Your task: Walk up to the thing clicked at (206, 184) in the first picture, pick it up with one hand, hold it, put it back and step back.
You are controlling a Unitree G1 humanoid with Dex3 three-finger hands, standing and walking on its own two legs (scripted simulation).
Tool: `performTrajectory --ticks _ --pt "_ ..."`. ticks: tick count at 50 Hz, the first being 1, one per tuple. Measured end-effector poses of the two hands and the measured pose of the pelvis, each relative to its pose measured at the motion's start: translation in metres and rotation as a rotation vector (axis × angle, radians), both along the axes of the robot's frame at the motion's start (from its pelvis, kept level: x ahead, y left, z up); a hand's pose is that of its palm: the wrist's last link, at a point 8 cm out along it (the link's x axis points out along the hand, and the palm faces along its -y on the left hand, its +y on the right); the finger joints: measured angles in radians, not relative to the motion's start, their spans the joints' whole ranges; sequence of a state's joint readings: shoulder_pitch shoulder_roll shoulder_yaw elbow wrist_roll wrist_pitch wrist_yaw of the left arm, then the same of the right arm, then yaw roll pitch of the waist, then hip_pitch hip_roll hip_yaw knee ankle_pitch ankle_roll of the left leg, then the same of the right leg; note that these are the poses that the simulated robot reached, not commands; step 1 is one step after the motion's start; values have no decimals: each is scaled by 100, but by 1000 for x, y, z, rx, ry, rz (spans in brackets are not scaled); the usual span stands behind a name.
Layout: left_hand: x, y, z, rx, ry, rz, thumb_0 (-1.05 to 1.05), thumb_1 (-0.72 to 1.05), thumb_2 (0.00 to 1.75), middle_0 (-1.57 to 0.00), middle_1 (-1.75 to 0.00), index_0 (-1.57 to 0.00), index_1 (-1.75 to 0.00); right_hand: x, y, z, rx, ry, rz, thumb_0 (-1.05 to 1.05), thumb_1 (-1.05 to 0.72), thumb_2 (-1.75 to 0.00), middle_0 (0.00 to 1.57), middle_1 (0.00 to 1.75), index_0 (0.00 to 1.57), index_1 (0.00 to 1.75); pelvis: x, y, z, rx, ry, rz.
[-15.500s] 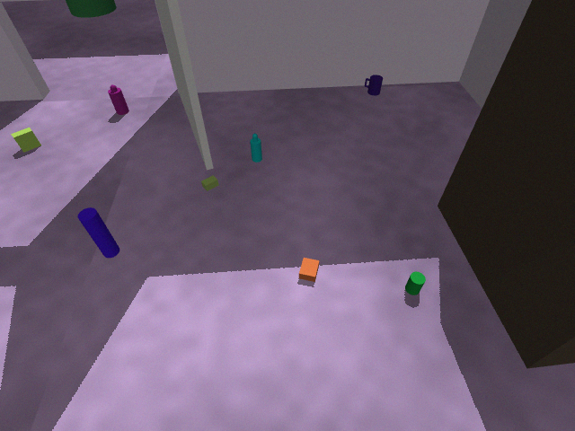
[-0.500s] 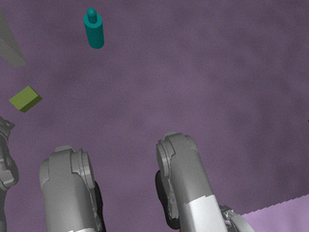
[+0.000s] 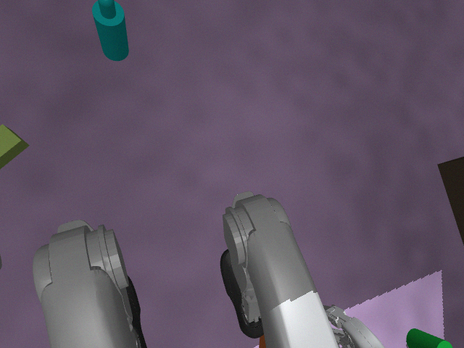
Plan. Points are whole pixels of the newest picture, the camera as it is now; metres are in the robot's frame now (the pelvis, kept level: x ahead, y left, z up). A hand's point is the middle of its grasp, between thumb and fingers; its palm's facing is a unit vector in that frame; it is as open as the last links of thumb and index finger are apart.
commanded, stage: rise first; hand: left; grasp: from above
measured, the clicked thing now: (0, 147) +0.48 +0.37 -0.29
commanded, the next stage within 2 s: none
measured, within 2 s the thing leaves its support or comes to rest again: neither
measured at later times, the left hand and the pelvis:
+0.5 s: hand out of the picture +0.43 +0.40 -0.18, palm faces -0.24 -0.34 -0.91, open 12.6 cm; pelvis +0.00 +0.00 +0.00, yaw -2 degrees
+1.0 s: hand out of the picture +0.43 +0.42 -0.17, palm faces -0.23 -0.33 -0.91, open 12.7 cm; pelvis +0.00 +0.01 +0.00, yaw -2 degrees
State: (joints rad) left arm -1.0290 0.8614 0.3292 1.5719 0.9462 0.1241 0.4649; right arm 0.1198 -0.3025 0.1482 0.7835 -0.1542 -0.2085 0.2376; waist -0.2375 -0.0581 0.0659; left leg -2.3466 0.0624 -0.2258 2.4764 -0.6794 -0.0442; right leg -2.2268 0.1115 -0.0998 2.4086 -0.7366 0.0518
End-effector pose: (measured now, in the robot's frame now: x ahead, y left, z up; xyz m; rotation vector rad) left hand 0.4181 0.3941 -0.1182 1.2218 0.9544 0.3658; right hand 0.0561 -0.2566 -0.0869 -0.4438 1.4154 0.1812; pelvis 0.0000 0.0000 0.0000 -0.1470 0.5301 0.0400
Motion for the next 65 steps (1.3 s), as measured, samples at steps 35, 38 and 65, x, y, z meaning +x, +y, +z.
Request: performTrajectory --ticks 35,38,65 --pt "15 18 -1 19 -4 29 0 -29 76 -38 -78 -37 -78 -10 12 17 -5 -4 36 0 -93 -90 19 29 19 30 -3 5 2 -38 -21 -12" --pt "16 20 0 20 -2 31 0 -30 76 -37 -78 -36 -79 -11 13 18 -5 -5 36 0 -93 -90 19 29 19 30 -3 6 3 -39 -20 -13" --pt "19 32 11 25 1 33 0 -35 81 -33 -82 -32 -83 -10 17 23 1 -17 54 0 -93 -90 20 29 19 30 -5 8 5 -47 -20 -10"
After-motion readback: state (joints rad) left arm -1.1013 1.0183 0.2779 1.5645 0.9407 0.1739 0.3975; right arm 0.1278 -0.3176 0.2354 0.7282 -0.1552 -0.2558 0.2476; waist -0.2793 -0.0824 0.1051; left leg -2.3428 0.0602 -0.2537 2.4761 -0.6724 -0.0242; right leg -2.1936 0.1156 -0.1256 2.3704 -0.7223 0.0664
